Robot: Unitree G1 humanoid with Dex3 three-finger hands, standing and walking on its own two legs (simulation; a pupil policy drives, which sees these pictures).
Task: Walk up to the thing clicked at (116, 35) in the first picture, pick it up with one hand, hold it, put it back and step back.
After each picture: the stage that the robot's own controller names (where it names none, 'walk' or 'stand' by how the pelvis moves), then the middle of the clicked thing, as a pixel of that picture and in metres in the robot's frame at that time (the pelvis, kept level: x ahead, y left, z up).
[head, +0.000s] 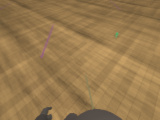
stand; (116, 34) +2.17 -0.67 -0.72
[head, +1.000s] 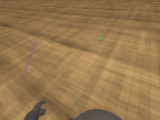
walk; (100, 39) +2.10 -0.12 -0.68
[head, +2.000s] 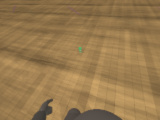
walk; (80, 49) +1.42 +0.32 -0.71
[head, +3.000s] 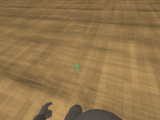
walk; (77, 67) +0.93 +0.31 -0.72
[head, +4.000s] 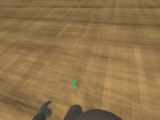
walk; (74, 83) +0.56 +0.29 -0.71
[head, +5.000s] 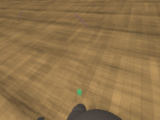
walk; (79, 92) +0.48 +0.22 -0.72
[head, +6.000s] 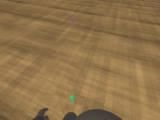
stand; (71, 98) +0.37 +0.19 -0.71
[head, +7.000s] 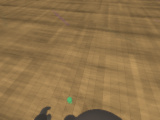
stand; (69, 100) +0.34 +0.23 -0.72
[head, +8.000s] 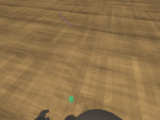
stand; (71, 99) +0.36 +0.21 -0.72
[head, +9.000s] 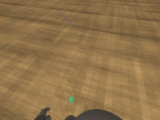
stand; (71, 100) +0.35 +0.21 -0.72
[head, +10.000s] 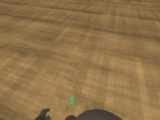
stand; (72, 100) +0.35 +0.21 -0.72
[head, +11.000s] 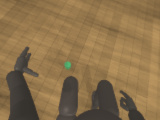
go down; (67, 65) +0.44 +0.19 -0.42
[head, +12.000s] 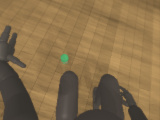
go down; (64, 59) +0.45 +0.20 -0.31
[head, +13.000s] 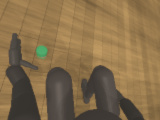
close in; (41, 52) +0.44 +0.24 -0.23
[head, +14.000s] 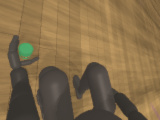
close; (25, 51) +0.44 +0.26 -0.23
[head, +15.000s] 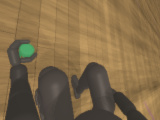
lift; (26, 52) +0.42 +0.25 -0.23
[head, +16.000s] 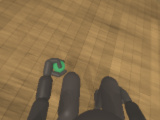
lift; (59, 68) +0.32 +0.23 -0.08
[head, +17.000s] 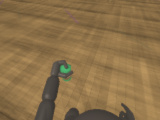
hold; (66, 72) +0.33 +0.17 +0.05
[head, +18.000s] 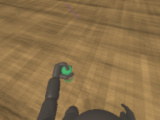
hold; (67, 74) +0.33 +0.17 +0.01
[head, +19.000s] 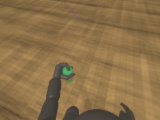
crouch; (68, 74) +0.33 +0.16 +0.00
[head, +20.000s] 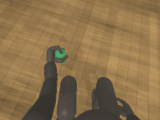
crouch; (61, 56) +0.44 +0.19 -0.09
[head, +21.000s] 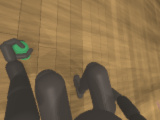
lower; (22, 51) +0.44 +0.26 -0.23
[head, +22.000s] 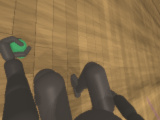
lower; (19, 49) +0.44 +0.27 -0.23
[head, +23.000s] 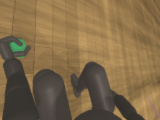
lower; (19, 49) +0.45 +0.27 -0.23
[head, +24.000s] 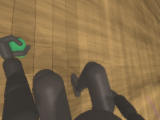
lower; (19, 48) +0.45 +0.27 -0.23
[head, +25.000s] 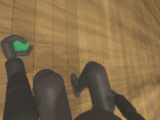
loosen; (21, 48) +0.45 +0.26 -0.23
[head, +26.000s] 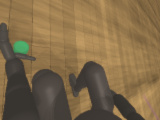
withdraw; (21, 50) +0.45 +0.25 -0.24
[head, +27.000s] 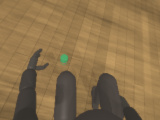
walk; (64, 59) +0.46 +0.20 -0.30
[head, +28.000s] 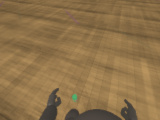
stand; (74, 98) +0.39 +0.15 -0.65
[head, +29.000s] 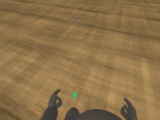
stand; (75, 96) +0.41 +0.16 -0.66
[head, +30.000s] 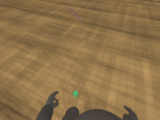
stand; (75, 94) +0.41 +0.16 -0.68
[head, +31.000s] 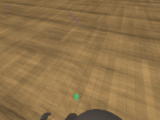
walk; (76, 97) +0.40 +0.17 -0.72
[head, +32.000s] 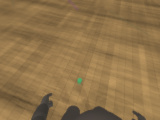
walk; (79, 81) +0.51 +0.11 -0.70
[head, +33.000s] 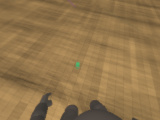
walk; (77, 65) +0.80 +0.13 -0.70
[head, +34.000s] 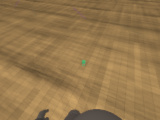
stand; (83, 63) +1.05 +0.16 -0.71
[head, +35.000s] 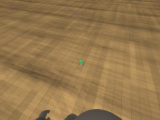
stand; (81, 62) +1.06 +0.18 -0.72
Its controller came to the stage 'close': yes
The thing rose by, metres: 0.71
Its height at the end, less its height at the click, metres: +0.00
